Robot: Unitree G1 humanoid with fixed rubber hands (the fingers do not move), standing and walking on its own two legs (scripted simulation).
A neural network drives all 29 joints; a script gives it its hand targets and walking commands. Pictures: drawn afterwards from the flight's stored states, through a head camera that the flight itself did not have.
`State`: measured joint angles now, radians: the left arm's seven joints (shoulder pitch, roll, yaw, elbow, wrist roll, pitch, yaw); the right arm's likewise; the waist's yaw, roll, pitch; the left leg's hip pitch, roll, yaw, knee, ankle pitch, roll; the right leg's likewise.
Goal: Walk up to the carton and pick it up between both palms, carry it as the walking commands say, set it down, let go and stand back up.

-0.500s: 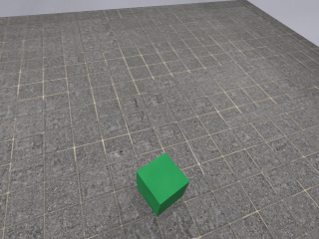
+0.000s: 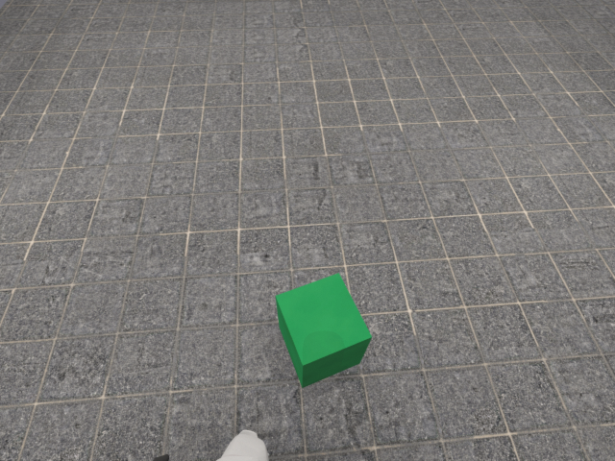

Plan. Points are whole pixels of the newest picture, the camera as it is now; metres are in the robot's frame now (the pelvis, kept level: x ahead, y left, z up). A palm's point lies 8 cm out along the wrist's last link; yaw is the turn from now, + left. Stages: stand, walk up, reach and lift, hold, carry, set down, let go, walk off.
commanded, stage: walk up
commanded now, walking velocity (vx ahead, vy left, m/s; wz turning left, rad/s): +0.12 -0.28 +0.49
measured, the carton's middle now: (320, 331) +0.50 -0.02 -0.63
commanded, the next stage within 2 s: none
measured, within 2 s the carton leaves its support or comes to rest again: neither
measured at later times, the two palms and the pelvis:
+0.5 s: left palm out of the picture +0.00 +0.13 -0.14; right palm (542, 444) +0.16 -0.31 -0.12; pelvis +0.05 -0.10 +0.01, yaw +14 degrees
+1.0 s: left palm out of the picture +0.03 +0.06 -0.11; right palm (586, 401) +0.22 -0.40 -0.13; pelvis +0.08 -0.18 +0.02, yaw +19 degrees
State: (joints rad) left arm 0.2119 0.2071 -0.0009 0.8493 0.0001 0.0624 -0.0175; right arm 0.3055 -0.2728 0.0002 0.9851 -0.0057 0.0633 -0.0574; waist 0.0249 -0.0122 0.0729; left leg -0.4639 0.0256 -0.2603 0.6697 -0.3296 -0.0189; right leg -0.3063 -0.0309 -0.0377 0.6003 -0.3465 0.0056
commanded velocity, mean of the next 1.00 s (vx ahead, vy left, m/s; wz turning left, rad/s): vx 0.03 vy -0.14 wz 0.27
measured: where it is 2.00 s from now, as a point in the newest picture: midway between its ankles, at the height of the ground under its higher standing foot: outside the picture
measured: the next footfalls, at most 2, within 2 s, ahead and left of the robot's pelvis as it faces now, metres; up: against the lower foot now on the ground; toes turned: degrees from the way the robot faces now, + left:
left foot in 0.36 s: +0.06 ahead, +0.00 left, +0.00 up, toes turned +19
right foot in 0.70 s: +0.19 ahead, -0.27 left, +0.00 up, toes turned +9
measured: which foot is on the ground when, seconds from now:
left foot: up 0.00-0.34, down 0.36-0.70, up 0.72-1.00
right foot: down 0.00-0.38, up 0.40-0.68, down 0.70-1.00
